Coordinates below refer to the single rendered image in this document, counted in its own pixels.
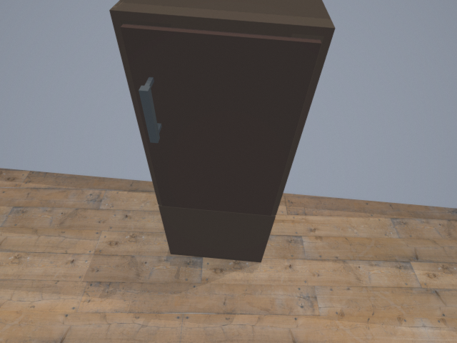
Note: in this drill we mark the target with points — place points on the handle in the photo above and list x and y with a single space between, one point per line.
153 127

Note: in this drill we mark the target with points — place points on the cupboard door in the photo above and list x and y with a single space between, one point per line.
229 105

